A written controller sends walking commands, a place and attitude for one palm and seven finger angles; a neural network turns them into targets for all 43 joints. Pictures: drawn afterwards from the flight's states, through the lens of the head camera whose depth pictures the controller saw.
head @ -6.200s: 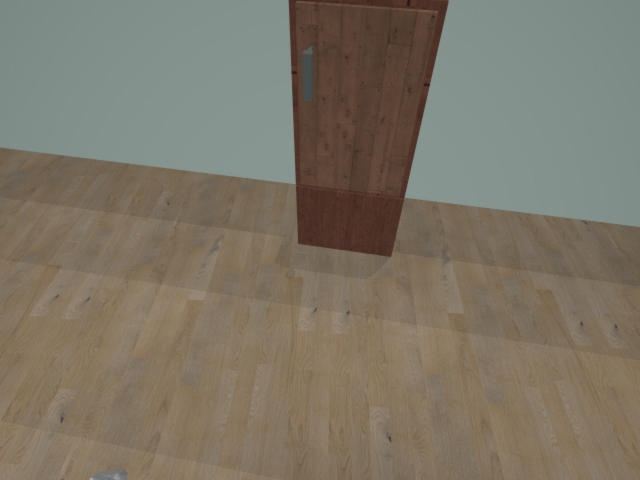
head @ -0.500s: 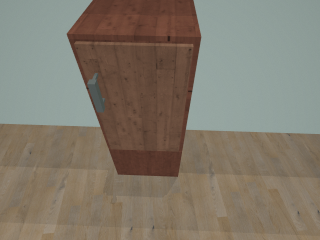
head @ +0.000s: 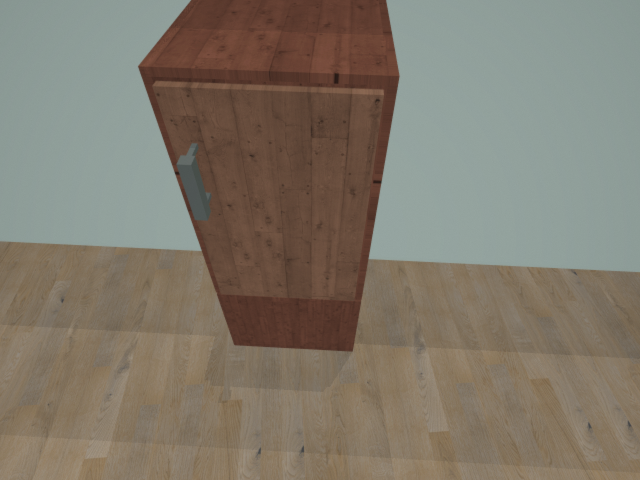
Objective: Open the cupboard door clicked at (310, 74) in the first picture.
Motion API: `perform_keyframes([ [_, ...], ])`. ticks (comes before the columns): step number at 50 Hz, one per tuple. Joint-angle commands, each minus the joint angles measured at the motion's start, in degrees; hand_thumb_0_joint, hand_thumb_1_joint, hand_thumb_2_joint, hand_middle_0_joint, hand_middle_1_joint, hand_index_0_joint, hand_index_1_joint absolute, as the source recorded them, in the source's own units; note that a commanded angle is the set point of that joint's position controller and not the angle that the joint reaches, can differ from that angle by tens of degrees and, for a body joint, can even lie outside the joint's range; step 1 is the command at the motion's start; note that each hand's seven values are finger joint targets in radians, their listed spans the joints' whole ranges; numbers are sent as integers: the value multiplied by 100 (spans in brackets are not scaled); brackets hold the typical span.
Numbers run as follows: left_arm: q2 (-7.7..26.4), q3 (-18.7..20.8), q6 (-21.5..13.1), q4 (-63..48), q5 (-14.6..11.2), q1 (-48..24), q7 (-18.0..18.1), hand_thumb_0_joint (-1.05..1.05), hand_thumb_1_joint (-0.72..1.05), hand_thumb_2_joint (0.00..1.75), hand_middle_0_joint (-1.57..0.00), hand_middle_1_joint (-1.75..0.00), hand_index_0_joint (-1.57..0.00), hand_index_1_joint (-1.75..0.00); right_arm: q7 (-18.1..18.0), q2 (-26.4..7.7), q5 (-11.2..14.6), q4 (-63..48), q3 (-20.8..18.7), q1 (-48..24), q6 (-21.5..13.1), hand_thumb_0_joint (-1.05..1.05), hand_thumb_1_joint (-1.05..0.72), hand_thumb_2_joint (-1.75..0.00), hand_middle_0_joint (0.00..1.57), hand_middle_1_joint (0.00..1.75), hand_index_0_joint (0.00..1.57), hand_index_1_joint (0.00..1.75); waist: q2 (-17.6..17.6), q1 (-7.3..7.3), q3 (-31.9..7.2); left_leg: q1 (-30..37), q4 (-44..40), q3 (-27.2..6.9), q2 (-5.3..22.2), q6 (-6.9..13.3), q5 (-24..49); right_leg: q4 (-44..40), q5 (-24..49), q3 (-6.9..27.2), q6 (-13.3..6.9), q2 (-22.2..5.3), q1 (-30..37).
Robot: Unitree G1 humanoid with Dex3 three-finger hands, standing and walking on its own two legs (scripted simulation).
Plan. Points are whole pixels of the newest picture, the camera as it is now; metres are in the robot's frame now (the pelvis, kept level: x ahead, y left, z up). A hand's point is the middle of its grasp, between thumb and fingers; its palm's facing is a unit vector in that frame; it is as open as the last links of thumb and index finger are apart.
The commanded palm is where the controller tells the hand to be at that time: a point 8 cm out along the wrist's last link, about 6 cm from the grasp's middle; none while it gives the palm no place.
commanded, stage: look again from close up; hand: left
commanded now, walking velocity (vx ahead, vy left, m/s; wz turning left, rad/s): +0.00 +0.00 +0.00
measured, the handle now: (198, 182) +0.60 +0.26 +0.01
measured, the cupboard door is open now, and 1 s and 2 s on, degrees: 0 0 0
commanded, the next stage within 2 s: shuffle to correct the standing spot in 0.44 s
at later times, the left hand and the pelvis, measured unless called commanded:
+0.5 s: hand out of the picture +0.02 +0.16 -0.18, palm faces +0.03 -0.98 -0.18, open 7.3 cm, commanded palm none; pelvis +0.03 -0.01 +0.00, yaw +0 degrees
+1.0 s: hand out of the picture +0.06 +0.20 -0.18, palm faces +0.07 -0.97 -0.21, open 7.4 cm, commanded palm none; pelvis +0.04 +0.02 -0.01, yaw +1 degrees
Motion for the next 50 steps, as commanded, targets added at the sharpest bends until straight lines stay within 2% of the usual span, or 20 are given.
perform_keyframes([
  [1,516,86,-138,-150,16,142,76,0,90,90,-20,-30,-20,-30,-82,-467,36,-129,-115,203,-158,0,-90,-90,20,30,20,30,10,21,181,-380,-589,-511,583,148,424,-503,417,565,-177,-484,166],
  [11,383,103,-134,-14,28,202,106,0,90,90,-20,-30,-20,-30,-122,-310,27,23,-133,237,-158,0,-90,-90,20,30,20,30,-21,24,253,-296,-528,-465,594,135,657,-438,712,551,-191,-477,167],
  [13,375,114,-132,-12,22,205,107,0,90,90,-20,-30,-20,-30,-134,-299,26,41,-133,234,-171,0,-90,-90,20,30,20,30,131,29,189,-235,-527,-466,611,137,795,-389,840,525,-191,-467,218],
  [17,364,127,-127,-13,34,182,111,0,90,90,-20,-30,-20,-30,-146,-280,27,58,-140,202,-170,0,-90,-90,20,30,20,30,-6,33,276,-218,-510,-460,628,134,939,-373,1029,514,-182,-463,212],
  [22,378,140,-141,-24,34,184,115,0,90,90,-20,-30,-20,-30,-157,-300,20,70,-155,175,-182,0,-90,-90,20,30,20,30,43,32,111,-21,-467,-410,640,128,1261,-335,1396,502,-193,-496,315],
  [28,441,157,-138,-50,36,142,112,0,90,90,-20,-30,-20,-30,-154,-339,16,79,-157,138,-159,0,-90,-90,20,30,20,30,54,50,175,-74,-454,-369,603,99,1044,-369,1333,563,-231,-525,351],
  [31,587,237,-136,-104,52,198,119,0,90,90,-20,-30,-20,-30,-128,-392,11,-3,-181,121,-113,0,-90,-90,20,30,20,30,-42,109,111,-263,-219,-261,496,75,667,-344,1233,780,-363,-717,485],
  [34,792,348,-121,-149,55,308,133,0,90,90,-20,-30,-20,-30,-104,-358,9,-151,-213,19,-44,0,-90,-90,20,30,20,30,-512,172,179,-705,279,-67,266,-21,125,-592,1128,1265,-605,-1172,635],
  [36,904,423,-103,-190,68,343,156,0,90,90,-20,-30,-20,-30,-96,-320,11,-244,-234,-21,-7,0,-90,-90,20,30,20,30,-718,183,231,-891,617,5,211,-63,-214,-728,1354,1545,-809,-1530,627],
  [38,927,485,-90,-274,80,259,179,0,90,90,-20,-30,-20,-30,-87,-303,11,-300,-251,3,-8,0,-90,-90,20,30,20,30,-766,158,202,-835,493,-6,252,-76,-350,-572,1778,1518,-906,-1662,554],
  [39,915,504,-69,-333,81,179,182,0,90,90,-20,-30,-20,-30,-78,-296,13,-306,-269,77,-13,0,-90,-90,20,30,20,30,-637,111,177,-575,201,14,266,-69,-94,-413,1813,1337,-838,-1588,370],
  [40,868,512,-36,-411,82,58,175,0,90,90,-20,-30,-20,-30,-72,-332,9,-277,-282,197,-24,0,-90,-90,20,30,20,30,-321,43,181,-191,-25,-8,314,-35,467,-167,1639,1044,-699,-1333,95],
  [41,749,506,-16,-491,79,-36,164,0,90,90,-20,-30,-20,-30,-74,-435,-9,-245,-304,381,-45,0,-90,-90,20,30,20,30,81,-9,76,153,-148,-213,547,74,1315,260,1376,634,-518,-965,-112],
  [42,598,471,28,-580,80,-192,154,0,90,90,-20,-30,-20,-30,-91,-655,-44,-235,-341,529,-49,0,-90,-90,20,30,20,30,799,-64,55,401,-339,-732,969,345,2240,861,442,112,-293,-514,-494],
  [43,437,422,64,-690,96,-410,154,0,90,90,-20,-30,-20,-30,-114,-746,-47,-246,-358,623,-45,0,-90,-90,20,30,20,30,1285,-100,182,592,-616,-1168,1366,738,2979,1435,-1133,-221,-108,-149,-1070],
  [44,388,400,94,-775,100,-534,159,0,90,90,-20,-30,-20,-30,-134,-731,-51,-296,-353,654,-34,0,-90,-90,20,30,20,30,1247,-136,241,675,-730,-1360,1517,1053,3287,2102,-1952,-128,-92,-93,-1456],
  [45,372,377,87,-817,100,-640,148,0,90,90,-20,-30,-20,-30,-148,-679,-62,-349,-333,657,-50,0,-90,-90,20,30,20,30,869,-140,265,815,-632,-1493,1616,1258,3708,2408,-2089,-15,-125,-170,-1682],
  [46,292,368,70,-778,90,-636,128,0,90,90,-20,-30,-20,-30,-158,-673,-85,-399,-323,542,-75,0,-90,-90,20,30,20,30,672,-98,174,847,-572,-1454,1629,1310,3968,2499,-1936,77,-126,-256,-1665],
  [48,165,320,52,-720,73,-583,89,0,90,90,-20,-30,-20,-30,-181,-655,-95,-461,-306,326,-134,0,-90,-90,20,30,20,30,448,-18,69,675,-615,-1228,1527,1235,4070,2158,-1595,97,-71,-287,-1266],
  [50,136,287,29,-658,63,-488,67,0,90,90,-20,-30,-20,-30,-196,-650,-81,-439,-294,184,-183,0,-90,-90,20,30,20,30,425,56,3,523,-564,-1001,1376,1062,4055,1302,-1146,56,-48,-216,-710],
])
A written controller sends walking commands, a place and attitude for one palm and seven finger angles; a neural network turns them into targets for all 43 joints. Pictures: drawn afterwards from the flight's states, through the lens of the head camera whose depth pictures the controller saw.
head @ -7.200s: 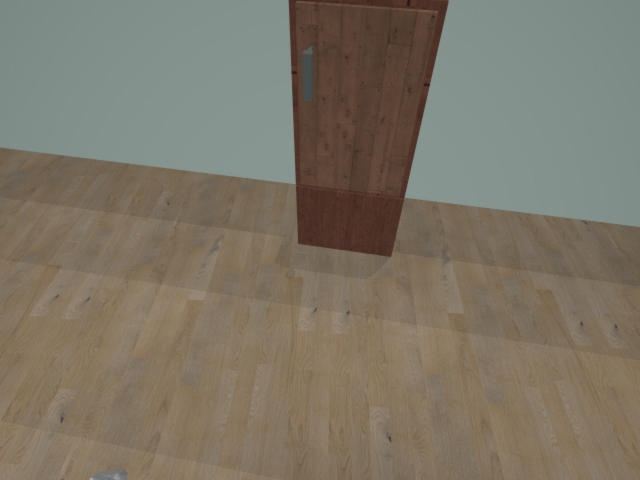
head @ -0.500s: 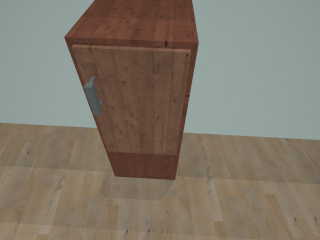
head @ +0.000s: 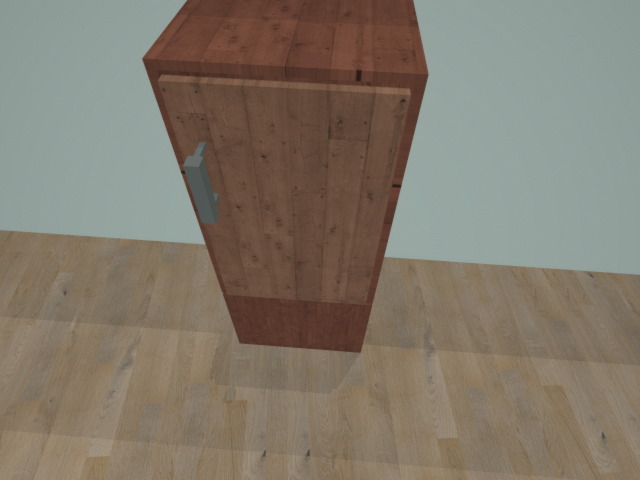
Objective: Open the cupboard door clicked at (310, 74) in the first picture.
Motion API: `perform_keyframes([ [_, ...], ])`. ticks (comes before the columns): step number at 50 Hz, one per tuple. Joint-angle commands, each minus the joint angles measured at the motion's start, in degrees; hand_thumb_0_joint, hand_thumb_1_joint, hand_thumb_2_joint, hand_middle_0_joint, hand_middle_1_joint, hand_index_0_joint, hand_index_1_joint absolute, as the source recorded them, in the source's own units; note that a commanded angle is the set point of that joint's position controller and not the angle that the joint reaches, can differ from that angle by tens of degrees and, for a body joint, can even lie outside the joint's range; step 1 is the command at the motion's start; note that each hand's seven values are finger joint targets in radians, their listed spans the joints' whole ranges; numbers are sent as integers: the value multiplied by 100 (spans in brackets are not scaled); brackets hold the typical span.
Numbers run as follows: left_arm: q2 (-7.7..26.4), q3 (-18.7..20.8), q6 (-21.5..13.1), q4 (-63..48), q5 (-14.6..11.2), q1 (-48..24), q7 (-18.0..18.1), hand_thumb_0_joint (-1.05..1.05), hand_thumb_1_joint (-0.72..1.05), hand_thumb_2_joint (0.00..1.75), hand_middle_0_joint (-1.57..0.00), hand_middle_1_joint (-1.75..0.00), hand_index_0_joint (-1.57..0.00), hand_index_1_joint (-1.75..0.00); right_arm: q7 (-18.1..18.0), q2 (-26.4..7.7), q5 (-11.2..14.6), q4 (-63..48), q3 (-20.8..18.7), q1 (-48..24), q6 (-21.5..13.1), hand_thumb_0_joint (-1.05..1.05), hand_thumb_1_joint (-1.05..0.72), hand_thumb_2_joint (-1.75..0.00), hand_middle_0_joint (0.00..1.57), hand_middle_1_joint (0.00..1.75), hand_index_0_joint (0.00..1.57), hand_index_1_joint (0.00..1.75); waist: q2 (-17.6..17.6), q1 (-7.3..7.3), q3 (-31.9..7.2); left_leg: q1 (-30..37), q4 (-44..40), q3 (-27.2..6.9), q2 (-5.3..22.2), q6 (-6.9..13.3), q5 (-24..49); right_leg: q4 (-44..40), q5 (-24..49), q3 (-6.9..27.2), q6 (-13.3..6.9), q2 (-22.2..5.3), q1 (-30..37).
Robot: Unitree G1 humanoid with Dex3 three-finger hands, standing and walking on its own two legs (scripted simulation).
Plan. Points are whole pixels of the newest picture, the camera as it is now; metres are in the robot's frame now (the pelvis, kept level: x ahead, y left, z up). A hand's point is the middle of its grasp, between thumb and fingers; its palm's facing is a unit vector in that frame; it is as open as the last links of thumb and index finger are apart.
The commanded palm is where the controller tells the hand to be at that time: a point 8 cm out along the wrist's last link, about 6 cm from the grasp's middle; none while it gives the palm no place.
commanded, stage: come to a stop and stand still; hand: left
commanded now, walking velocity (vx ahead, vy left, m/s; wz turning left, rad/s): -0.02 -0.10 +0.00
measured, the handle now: (205, 183) +0.56 +0.24 +0.01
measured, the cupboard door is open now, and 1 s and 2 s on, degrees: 0 0 0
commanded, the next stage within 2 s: look again from close up in 1.52 s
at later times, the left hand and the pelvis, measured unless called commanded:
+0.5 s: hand out of the picture +0.03 +0.15 -0.16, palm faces +0.04 -0.98 -0.21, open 7.2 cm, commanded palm none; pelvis +0.01 -0.03 +0.01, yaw +0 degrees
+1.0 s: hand out of the picture +0.01 +0.17 -0.17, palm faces +0.07 -0.97 -0.22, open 7.4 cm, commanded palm none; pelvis -0.02 -0.02 +0.00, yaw +1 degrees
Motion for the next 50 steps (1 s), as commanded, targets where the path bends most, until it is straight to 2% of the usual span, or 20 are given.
perform_keyframes([
  [1,96,-61,-199,-312,-6,86,-16,0,90,90,-20,-30,-20,-30,-100,-753,28,-68,-134,307,-137,0,-90,-90,20,30,20,30,570,85,-149,225,-617,-1130,1552,682,4310,-1228,880,31,61,17,261],
  [2,135,-63,-231,-230,-12,259,-13,0,90,90,-20,-30,-20,-30,-110,-736,57,-43,-133,264,-140,0,-90,-90,20,30,20,30,402,146,-237,165,-459,-1037,1424,502,4017,-1833,1448,66,51,41,649],
  [3,254,-65,-286,-139,-16,422,4,0,90,90,-20,-30,-20,-30,-108,-663,93,-12,-113,256,-158,0,-90,-90,20,30,20,30,191,202,-305,-79,-234,-909,1206,248,3511,-2286,2322,380,-5,-115,1141],
  [4,424,-72,-337,-42,-29,589,27,0,90,90,-20,-30,-20,-30,-96,-538,129,-8,-100,276,-162,0,-90,-90,20,30,20,30,-153,147,-389,-405,-174,-707,920,12,2400,-2234,3593,935,-177,-554,1502],
  [5,533,-93,-336,-43,-54,497,32,0,90,90,-20,-30,-20,-30,-75,-480,128,16,-100,346,-141,0,-90,-90,20,30,20,30,-94,20,-231,-518,-448,-630,744,-120,1418,-2115,4346,984,-309,-850,1424],
  [6,540,-95,-355,-41,-55,416,37,0,90,90,-20,-30,-20,-30,-73,-376,114,113,-89,360,-74,0,-90,-90,20,30,20,30,-578,-20,-186,-460,-413,-552,711,-197,1045,-2086,4553,998,-363,-805,1354],
  [7,496,-114,-355,-27,-60,341,47,0,90,90,-20,-30,-20,-30,-71,-357,117,199,-80,429,-52,0,-90,-90,20,30,20,30,-725,-43,-143,-388,-468,-528,717,-221,1000,-2129,4591,919,-375,-790,1280],
  [8,478,-123,-348,-58,-59,279,54,0,90,90,-20,-30,-20,-30,-61,-321,117,253,-75,441,-40,0,-90,-90,20,30,20,30,-674,-47,-125,-282,-584,-503,736,-237,989,-2236,4284,842,-333,-718,1137],
  [10,387,-143,-327,-89,-55,144,61,0,90,90,-20,-30,-20,-30,-61,-305,92,379,-55,473,-87,0,-90,-90,20,30,20,30,15,-45,26,-125,-814,-641,881,-179,1864,-2142,3927,651,-248,-450,1028],
  [13,383,-145,-320,-45,-67,204,62,0,90,90,-20,-30,-20,-30,-84,-363,93,451,-39,432,-115,0,-90,-90,20,30,20,30,228,1,-136,56,-839,-651,984,-133,2159,-2210,3443,582,-186,-343,1076],
  [20,379,-173,-321,51,-51,280,41,0,90,90,-20,-30,-20,-30,-70,-317,95,516,-2,414,-86,0,-90,-90,20,30,20,30,181,-5,69,-121,-961,-628,950,-153,1347,-2525,3001,654,-212,-327,1046],
  [34,315,-241,-372,282,-65,618,36,0,90,90,-20,-30,-20,-30,-81,-287,119,590,36,527,-71,0,-90,-90,20,30,20,30,166,-28,57,-109,-962,-569,919,-200,1071,-2757,2876,755,-215,-328,1036],
  [35,1266,-261,-384,-208,1,423,103,0,90,90,-20,-30,-20,-30,2,-1102,118,-138,-150,-40,58,0,-90,-90,20,30,20,30,-133,-168,740,-538,-726,-755,608,-192,1574,-2399,3174,673,-92,-52,618],
  [36,788,-163,-427,-102,-44,716,109,0,90,90,-20,-30,-20,-30,-55,-877,73,-213,-149,45,-110,0,-90,-90,20,30,20,30,394,-1,-262,-342,-271,-661,815,-138,1748,-2146,3582,877,-169,-402,1024],
  [37,851,-156,-457,-157,-42,762,116,0,90,90,-20,-30,-20,-30,-90,-689,91,-201,-176,254,-143,0,-90,-90,20,30,20,30,561,-100,-1162,-92,0,-637,710,-132,1614,-2094,4284,1000,-288,-540,1498],
  [38,770,-136,-445,-181,-47,768,128,0,90,90,-20,-30,-20,-30,-114,-605,117,-194,-191,358,-106,0,-90,-90,20,30,20,30,395,-129,-1254,-281,121,-553,627,-165,1071,-2180,4244,1119,-346,-655,1618],
  [40,758,-140,-436,-243,-3,757,135,0,90,90,-20,-30,-20,-30,-82,-540,107,-282,-176,356,-4,0,-90,-90,20,30,20,30,-470,-128,-753,-656,326,-486,475,-197,361,-2565,3838,1340,-363,-832,1387],
  [43,876,-63,-425,-375,3,409,127,0,90,90,-20,-30,-20,-30,-48,-738,115,-332,-251,242,27,0,-90,-90,20,30,20,30,-124,-229,48,-477,148,-623,591,-138,577,-2928,2119,1263,-456,-715,366],
  [46,774,-84,-388,-405,-12,339,101,0,90,90,-20,-30,-20,-30,-23,-781,88,-310,-212,259,-19,0,-90,-90,20,30,20,30,207,-172,121,-439,-322,-742,773,-78,869,-2675,2059,884,-267,-356,427],
  [50,830,-98,-351,-397,-22,281,65,0,90,90,-20,-30,-20,-30,-12,-978,82,-363,-174,25,-67,0,-90,-90,20,30,20,30,353,-55,184,-678,-701,-862,895,-47,837,-2573,2158,697,-160,-256,725],
])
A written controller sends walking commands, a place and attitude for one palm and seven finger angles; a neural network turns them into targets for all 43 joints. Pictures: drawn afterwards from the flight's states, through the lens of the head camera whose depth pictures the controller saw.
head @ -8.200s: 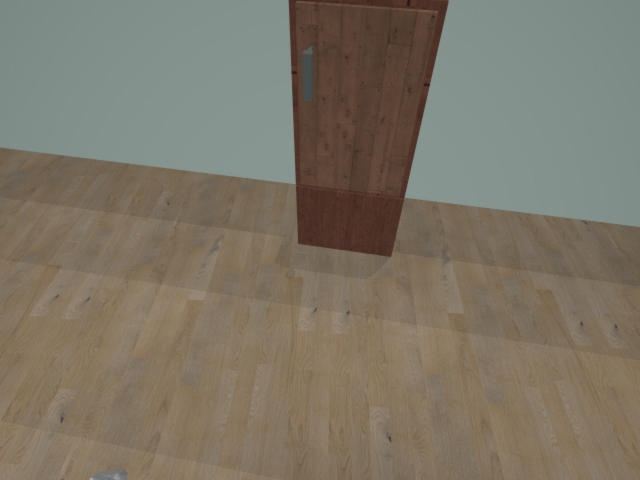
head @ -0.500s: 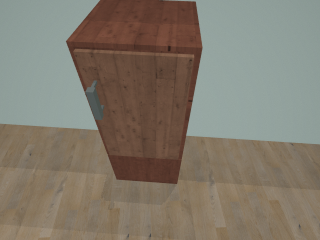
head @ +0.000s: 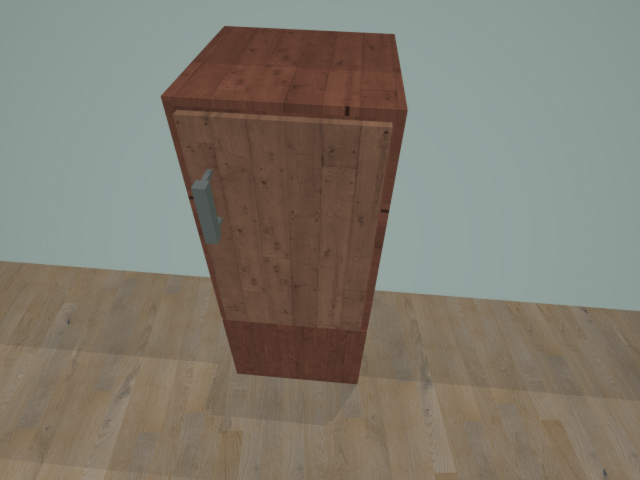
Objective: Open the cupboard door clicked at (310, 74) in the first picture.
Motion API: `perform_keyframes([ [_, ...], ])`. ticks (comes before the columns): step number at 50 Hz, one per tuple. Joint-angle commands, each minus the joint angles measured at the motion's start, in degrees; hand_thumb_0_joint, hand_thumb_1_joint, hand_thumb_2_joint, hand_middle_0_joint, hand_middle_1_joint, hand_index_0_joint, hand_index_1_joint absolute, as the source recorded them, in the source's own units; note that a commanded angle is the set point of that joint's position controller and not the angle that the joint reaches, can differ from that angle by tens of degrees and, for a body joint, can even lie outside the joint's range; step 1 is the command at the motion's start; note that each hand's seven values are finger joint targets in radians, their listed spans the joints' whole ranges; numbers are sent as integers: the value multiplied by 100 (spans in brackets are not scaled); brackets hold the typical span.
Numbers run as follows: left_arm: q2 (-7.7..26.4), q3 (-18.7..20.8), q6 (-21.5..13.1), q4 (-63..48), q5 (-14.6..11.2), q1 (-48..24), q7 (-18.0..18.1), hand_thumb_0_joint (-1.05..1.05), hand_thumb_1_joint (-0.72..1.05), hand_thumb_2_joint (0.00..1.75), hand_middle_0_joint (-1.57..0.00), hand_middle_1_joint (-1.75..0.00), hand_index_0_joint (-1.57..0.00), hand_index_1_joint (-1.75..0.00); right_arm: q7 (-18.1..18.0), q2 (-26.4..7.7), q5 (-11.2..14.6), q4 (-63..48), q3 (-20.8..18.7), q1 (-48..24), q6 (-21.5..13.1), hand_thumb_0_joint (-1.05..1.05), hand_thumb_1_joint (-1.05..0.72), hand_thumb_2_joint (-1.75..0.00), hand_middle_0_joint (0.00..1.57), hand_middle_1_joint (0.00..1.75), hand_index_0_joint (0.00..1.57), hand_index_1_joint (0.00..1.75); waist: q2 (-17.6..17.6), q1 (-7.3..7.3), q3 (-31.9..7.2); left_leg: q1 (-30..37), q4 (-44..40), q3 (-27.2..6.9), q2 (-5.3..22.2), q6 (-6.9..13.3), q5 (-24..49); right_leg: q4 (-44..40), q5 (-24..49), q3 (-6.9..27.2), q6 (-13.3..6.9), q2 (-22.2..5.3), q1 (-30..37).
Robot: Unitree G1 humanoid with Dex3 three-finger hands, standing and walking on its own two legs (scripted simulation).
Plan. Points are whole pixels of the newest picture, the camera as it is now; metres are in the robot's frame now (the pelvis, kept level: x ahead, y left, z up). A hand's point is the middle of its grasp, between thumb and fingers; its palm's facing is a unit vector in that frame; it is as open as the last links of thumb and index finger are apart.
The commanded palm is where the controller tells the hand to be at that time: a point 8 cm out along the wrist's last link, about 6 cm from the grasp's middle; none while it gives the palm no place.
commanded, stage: come to a stop and stand still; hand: left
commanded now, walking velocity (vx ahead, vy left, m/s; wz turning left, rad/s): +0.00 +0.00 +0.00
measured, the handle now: (210, 206) +0.58 +0.24 +0.01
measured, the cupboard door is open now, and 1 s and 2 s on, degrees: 0 0 0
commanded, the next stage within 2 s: look again from close up in 0.52 s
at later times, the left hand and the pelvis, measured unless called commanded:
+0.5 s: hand out of the picture -0.02 +0.21 -0.17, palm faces +0.00 -0.98 -0.20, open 7.4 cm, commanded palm none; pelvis -0.02 +0.03 +0.01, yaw -1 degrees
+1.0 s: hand out of the picture -0.03 +0.19 -0.18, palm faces +0.01 -0.99 -0.13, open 7.4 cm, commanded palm none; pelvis -0.01 +0.05 +0.01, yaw -2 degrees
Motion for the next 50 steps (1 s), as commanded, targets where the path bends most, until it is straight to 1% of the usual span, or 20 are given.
perform_keyframes([
  [1,786,118,-71,-338,8,-22,42,0,90,90,-20,-30,-20,-30,-25,-670,-1,-265,-81,130,-131,0,-90,-90,20,30,20,30,94,25,637,-745,-929,-613,558,220,625,-730,515,920,-3,-684,90],
  [2,825,112,-67,-330,7,-47,32,0,90,90,-20,-30,-20,-30,-16,-728,-3,-273,-79,78,-124,0,-90,-90,20,30,20,30,118,34,679,-783,-977,-612,550,211,492,-786,404,947,11,-691,87],
  [4,878,113,-60,-338,6,-107,18,0,90,90,-20,-30,-20,-30,4,-784,-8,-285,-80,48,-104,0,-90,-90,20,30,20,30,-47,22,748,-832,-1081,-634,527,206,204,-907,93,987,36,-704,27],
  [7,876,95,-38,-344,6,-148,8,0,90,90,-20,-30,-20,-30,25,-808,-19,-242,-53,54,-101,0,-90,-90,20,30,20,30,26,36,723,-877,-1239,-673,545,205,2,-931,25,958,74,-691,77],
  [9,891,94,-37,-332,11,-143,2,0,90,90,-20,-30,-20,-30,35,-836,-18,-209,-49,61,-94,0,-90,-90,20,30,20,30,-78,37,740,-947,-1318,-708,556,204,-157,-955,-56,963,99,-690,80],
  [11,846,82,-18,-307,17,-120,2,0,90,90,-20,-30,-20,-30,43,-818,-16,-166,-45,74,-104,0,-90,-90,20,30,20,30,51,50,668,-970,-1452,-777,599,211,-261,-890,61,873,127,-673,167],
  [14,808,53,-33,-227,10,-46,7,0,90,90,-20,-30,-20,-30,47,-793,-2,-84,-32,84,-103,0,-90,-90,20,30,20,30,-95,53,628,-912,-1440,-731,589,199,-134,-904,204,880,146,-715,217],
  [18,703,20,-37,-125,8,58,26,0,90,90,-20,-30,-20,-30,42,-688,20,75,-13,174,-108,0,-90,-90,20,30,20,30,-115,42,571,-810,-1436,-702,594,193,54,-884,404,859,159,-739,252],
  [24,488,-32,-23,81,8,269,57,0,90,90,-20,-30,-20,-30,20,-506,41,289,20,343,-103,0,-90,-90,20,30,20,30,22,32,626,-793,-1517,-680,612,171,61,-828,534,810,184,-729,248],
  [27,384,-43,-29,148,14,398,74,0,90,90,-20,-30,-20,-30,13,-419,53,361,19,402,-105,0,-90,-90,20,30,20,30,-62,40,700,-785,-1484,-659,594,179,97,-833,564,803,197,-738,198],
  [28,347,-40,-30,169,14,428,79,0,90,90,-20,-30,-20,-30,7,-377,55,387,14,436,-102,0,-90,-90,20,30,20,30,-111,21,653,-737,-1477,-643,595,174,114,-828,558,811,197,-731,187],
  [32,217,-49,-30,223,23,552,95,0,90,90,-20,-30,-20,-30,-5,-276,62,435,3,505,-105,0,-90,-90,20,30,20,30,15,28,657,-752,-1480,-639,602,184,89,-799,616,783,210,-725,175],
  [34,167,-58,-32,246,24,597,101,0,90,90,-20,-30,-20,-30,-9,-229,64,457,5,537,-102,0,-90,-90,20,30,20,30,-30,24,732,-786,-1491,-643,597,183,49,-791,590,793,206,-719,121],
  [36,123,-53,-26,259,33,644,107,0,90,90,-20,-30,-20,-30,-16,-203,64,464,4,546,-112,0,-90,-90,20,30,20,30,24,30,725,-780,-1502,-664,613,187,95,-747,656,764,216,-713,110],
  [38,75,-54,-38,277,31,688,111,0,90,90,-20,-30,-20,-30,-23,-151,66,485,-2,569,-121,0,-90,-90,20,30,20,30,-43,28,694,-705,-1448,-624,602,193,241,-744,744,784,212,-721,110],
  [40,62,-54,-39,277,32,705,118,0,90,90,-20,-30,-20,-30,-27,-137,73,491,-10,592,-124,0,-90,-90,20,30,20,30,-100,19,653,-627,-1407,-609,605,198,350,-739,770,778,216,-721,98],
  [45,8,-53,-36,278,42,734,122,0,90,90,-20,-30,-20,-30,-28,-100,68,508,-14,604,-124,0,-90,-90,20,30,20,30,-74,28,825,-737,-1459,-626,617,199,250,-718,723,786,223,-704,10],
  [46,-3,-48,-34,269,43,739,121,0,90,90,-20,-30,-20,-30,-30,-91,64,499,-11,614,-131,0,-90,-90,20,30,20,30,-34,26,812,-743,-1473,-622,621,198,293,-698,774,776,228,-705,34],
  [47,-13,-45,-38,273,39,762,121,0,90,90,-20,-30,-20,-30,-35,-80,64,500,-12,603,-141,0,-90,-90,20,30,20,30,-91,33,749,-676,-1444,-618,615,206,416,-690,854,778,230,-711,68],
  [50,-9,-42,-26,275,39,739,120,0,90,90,-20,-30,-20,-30,-39,-91,64,499,-18,608,-138,0,-90,-90,20,30,20,30,27,29,774,-661,-1494,-624,643,197,378,-665,814,761,242,-688,40],
])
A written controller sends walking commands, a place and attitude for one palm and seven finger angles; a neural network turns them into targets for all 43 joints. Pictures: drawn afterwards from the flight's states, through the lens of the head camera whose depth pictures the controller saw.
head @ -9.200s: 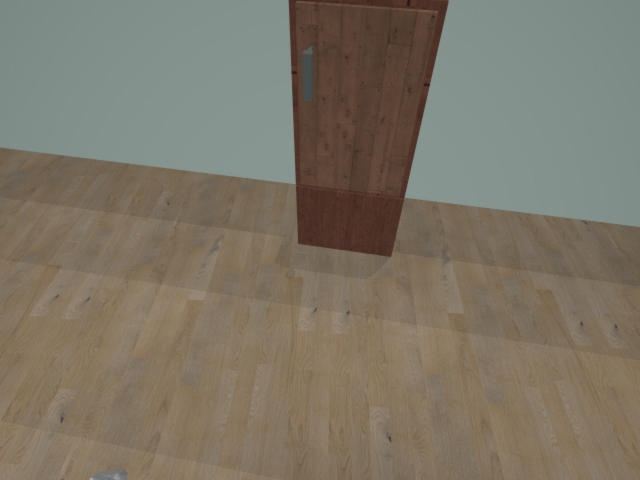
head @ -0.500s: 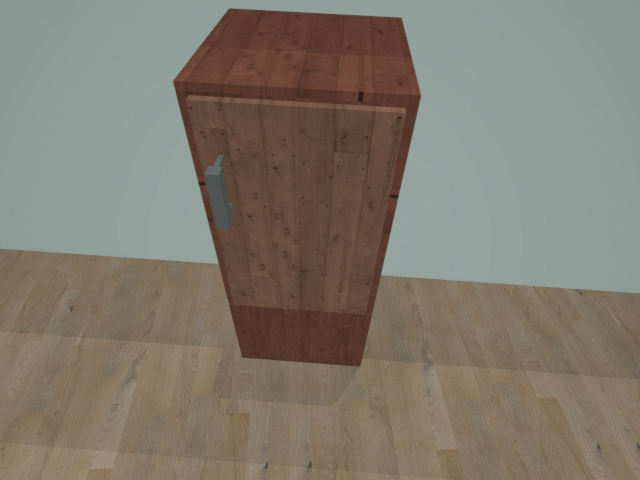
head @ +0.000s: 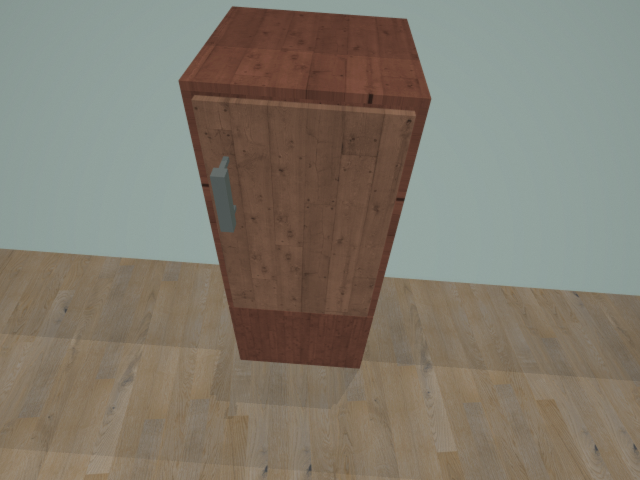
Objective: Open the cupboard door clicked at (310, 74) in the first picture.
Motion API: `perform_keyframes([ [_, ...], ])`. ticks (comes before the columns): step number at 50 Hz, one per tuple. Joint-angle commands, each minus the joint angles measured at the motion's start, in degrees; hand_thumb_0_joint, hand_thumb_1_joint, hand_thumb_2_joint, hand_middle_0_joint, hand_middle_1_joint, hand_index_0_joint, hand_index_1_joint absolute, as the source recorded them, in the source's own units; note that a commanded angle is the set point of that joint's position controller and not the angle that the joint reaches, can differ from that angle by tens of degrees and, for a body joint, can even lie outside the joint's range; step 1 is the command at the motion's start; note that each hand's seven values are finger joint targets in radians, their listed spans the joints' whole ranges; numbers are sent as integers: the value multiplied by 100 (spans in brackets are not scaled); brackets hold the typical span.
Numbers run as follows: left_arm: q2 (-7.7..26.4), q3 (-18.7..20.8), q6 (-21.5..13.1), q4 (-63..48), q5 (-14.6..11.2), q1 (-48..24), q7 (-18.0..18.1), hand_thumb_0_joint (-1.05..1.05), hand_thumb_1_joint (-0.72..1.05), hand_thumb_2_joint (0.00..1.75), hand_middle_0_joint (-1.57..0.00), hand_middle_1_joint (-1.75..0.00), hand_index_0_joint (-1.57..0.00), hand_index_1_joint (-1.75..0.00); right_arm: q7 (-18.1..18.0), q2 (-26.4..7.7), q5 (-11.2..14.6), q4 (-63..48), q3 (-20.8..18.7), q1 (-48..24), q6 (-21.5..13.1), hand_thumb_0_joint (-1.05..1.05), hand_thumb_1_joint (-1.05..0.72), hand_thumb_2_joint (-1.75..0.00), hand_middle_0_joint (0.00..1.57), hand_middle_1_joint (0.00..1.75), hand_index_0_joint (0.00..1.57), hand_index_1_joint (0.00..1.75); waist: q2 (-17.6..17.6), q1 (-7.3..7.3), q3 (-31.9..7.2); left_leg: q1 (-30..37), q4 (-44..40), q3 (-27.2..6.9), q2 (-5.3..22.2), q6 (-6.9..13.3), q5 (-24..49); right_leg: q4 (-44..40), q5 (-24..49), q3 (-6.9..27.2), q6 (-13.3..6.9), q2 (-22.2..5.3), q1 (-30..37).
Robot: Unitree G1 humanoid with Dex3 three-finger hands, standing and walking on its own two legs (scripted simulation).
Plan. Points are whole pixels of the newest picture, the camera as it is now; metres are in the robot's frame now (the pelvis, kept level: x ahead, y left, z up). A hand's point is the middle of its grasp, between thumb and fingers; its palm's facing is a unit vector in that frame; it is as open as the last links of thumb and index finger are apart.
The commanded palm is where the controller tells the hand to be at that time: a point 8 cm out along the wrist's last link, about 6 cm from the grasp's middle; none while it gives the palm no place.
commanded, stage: look again from close up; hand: left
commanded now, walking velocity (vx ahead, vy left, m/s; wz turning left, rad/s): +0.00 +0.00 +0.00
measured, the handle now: (226, 194) +0.59 +0.21 +0.00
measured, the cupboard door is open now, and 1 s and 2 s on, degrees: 0 0 0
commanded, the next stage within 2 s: shuffle to correct the standing spot in 0.14 s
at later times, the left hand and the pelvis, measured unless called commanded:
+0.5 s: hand out of the picture +0.01 +0.16 -0.18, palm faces +0.02 -0.99 -0.15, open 7.4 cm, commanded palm none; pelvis +0.04 +0.01 -0.01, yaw -2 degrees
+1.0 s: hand out of the picture +0.07 +0.17 -0.18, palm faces +0.01 -0.98 -0.22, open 7.3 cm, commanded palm none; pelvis +0.03 -0.01 -0.01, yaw -1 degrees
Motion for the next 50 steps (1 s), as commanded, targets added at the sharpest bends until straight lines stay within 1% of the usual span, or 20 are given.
perform_keyframes([
  [1,420,69,-35,-143,24,388,56,0,90,90,-20,-30,-20,-30,-70,-626,13,-138,-137,399,-82,0,-90,-90,20,30,20,30,198,-7,597,-778,-974,-984,1030,-223,30,-204,398,384,-180,-376,83],
  [12,423,75,-14,-120,10,339,59,0,90,90,-20,-30,-20,-30,-97,-658,13,-73,-120,442,-106,0,-90,-90,20,30,20,30,151,3,553,-522,-927,-909,1048,-251,765,-125,564,366,-155,-377,130],
  [15,405,99,20,-126,51,320,13,0,90,90,-20,-30,-20,-30,-83,-763,-5,-34,-150,557,-60,0,-90,-90,20,30,20,30,251,-25,617,-546,-1151,-1059,1127,-141,-693,96,-265,204,-192,-248,8],
  [17,355,127,46,-201,91,264,-38,0,90,90,-20,-30,-20,-30,-74,-872,-30,-69,-204,580,-19,0,-90,-90,20,30,20,30,407,-28,954,-751,-1421,-1306,1308,-8,-1616,384,-740,14,-209,-102,-321],
  [19,311,145,45,-260,111,271,-84,0,90,90,-20,-30,-20,-30,-68,-910,-37,-109,-237,577,-18,0,-90,-90,20,30,20,30,468,-12,1100,-728,-1472,-1476,1456,143,-1827,580,-852,-81,-227,-56,-537],
  [21,256,153,22,-296,105,230,-104,0,90,90,-20,-30,-20,-30,-78,-873,-38,-127,-226,668,-37,0,-90,-90,20,30,20,30,353,-23,1131,-540,-1332,-1433,1501,203,-1308,627,-742,-96,-248,-73,-674],
  [23,217,139,-10,-270,75,328,-65,0,90,90,-20,-30,-20,-30,-119,-737,-21,-110,-170,724,-71,0,-90,-90,20,30,20,30,245,10,1047,-404,-858,-1082,1323,95,615,447,-108,50,-265,-141,-421],
  [25,301,153,-35,-135,13,584,4,0,90,90,-20,-30,-20,-30,-177,-647,8,-105,-136,740,-116,0,-90,-90,20,30,20,30,-54,32,730,-269,-223,-640,1036,-104,2659,418,1322,327,-323,-287,118],
  [27,429,166,-60,-95,-50,647,80,0,90,90,-20,-30,-20,-30,-237,-640,36,-78,-133,741,-116,0,-90,-90,20,30,20,30,-102,-10,289,-24,-48,-546,995,-286,3601,457,2833,463,-321,-468,525],
  [29,527,186,-40,-166,-70,548,129,0,90,90,-20,-30,-20,-30,-260,-636,52,-76,-160,748,-75,0,-90,-90,20,30,20,30,1,-31,68,158,-30,-535,1017,-353,3838,569,3231,465,-304,-542,582],
  [31,577,230,7,-284,-58,417,152,0,90,90,-20,-30,-20,-30,-260,-627,43,-114,-201,731,-30,0,-90,-90,20,30,20,30,148,-31,54,220,50,-513,1050,-356,4079,663,3051,468,-299,-527,454],
  [38,711,295,75,-510,-16,92,132,0,90,90,-20,-30,-20,-30,-189,-616,3,-336,-300,454,102,0,-90,-90,20,30,20,30,75,-61,-136,19,307,-483,996,-329,2620,621,2697,717,-460,-666,324],
  [42,708,270,86,-575,-6,-110,116,0,90,90,-20,-30,-20,-30,-168,-679,-4,-369,-309,254,74,0,-90,-90,20,30,20,30,47,-53,-211,183,223,-543,1054,-300,2975,654,2342,575,-372,-527,262],
  [43,1070,311,-17,-357,1,331,281,0,90,90,-20,-30,-20,-30,-96,-1104,119,-888,-345,-267,-18,0,-90,-90,20,30,20,30,-287,116,-468,-38,1147,-479,1264,-411,3766,580,3173,406,-261,-603,293],
  [44,1055,283,-40,-657,-12,137,237,0,90,90,-20,-30,-20,-30,-50,-924,26,-1064,-327,-17,2,0,-90,-90,20,30,20,30,-215,-14,-446,-516,771,-566,857,-419,1619,660,2306,767,-539,-738,438],
  [45,1043,239,-45,-713,-22,-159,184,0,90,90,-20,-30,-20,-30,-9,-722,-3,-1038,-258,-169,8,0,-90,-90,20,30,20,30,-4,-10,-138,-641,360,-498,795,-390,216,495,1435,843,-590,-805,92],
  [46,984,178,-29,-830,-23,-358,115,0,90,90,-20,-30,-20,-30,12,-703,-23,-1094,-215,-72,21,0,-90,-90,20,30,20,30,318,-94,67,-649,42,-688,814,-325,92,433,551,804,-568,-659,-199],
  [47,906,168,-30,-874,-22,-426,71,0,90,90,-20,-30,-20,-30,3,-774,-64,-1084,-193,79,-7,0,-90,-90,20,30,20,30,587,-114,229,-701,-148,-896,1000,-228,725,586,278,608,-509,-376,-270],
  [48,880,140,3,-872,-12,-414,44,0,90,90,-20,-30,-20,-30,-7,-860,-75,-1100,-173,32,-43,0,-90,-90,20,30,20,30,851,-27,309,-732,-309,-1014,1150,-167,1227,673,-4,366,-438,-215,-229],
  [50,875,103,13,-831,9,-383,8,0,90,90,-20,-30,-20,-30,-33,-929,-55,-1153,-159,-45,-73,0,-90,-90,20,30,20,30,506,37,296,-651,-270,-957,1200,-115,1771,617,-65,248,-387,-141,-88],
])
